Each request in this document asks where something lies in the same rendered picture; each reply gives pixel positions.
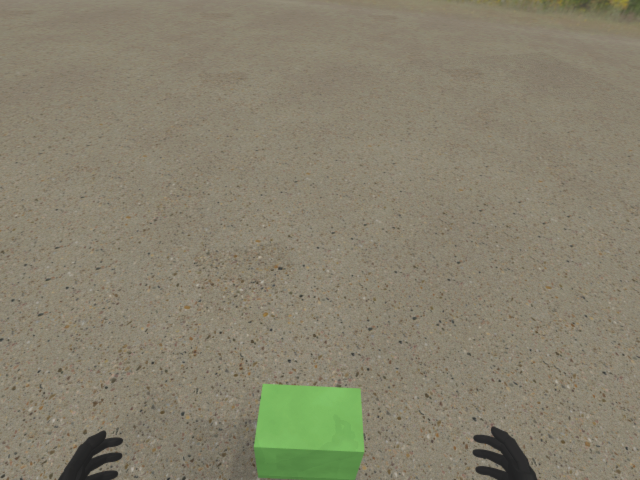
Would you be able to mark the robot left hand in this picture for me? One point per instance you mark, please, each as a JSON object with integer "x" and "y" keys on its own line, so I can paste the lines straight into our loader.
{"x": 82, "y": 462}

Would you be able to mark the robot right hand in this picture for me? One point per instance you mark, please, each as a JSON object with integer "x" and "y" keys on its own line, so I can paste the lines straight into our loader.
{"x": 513, "y": 460}

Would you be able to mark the carton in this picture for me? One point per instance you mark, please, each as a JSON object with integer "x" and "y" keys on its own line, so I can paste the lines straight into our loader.
{"x": 309, "y": 433}

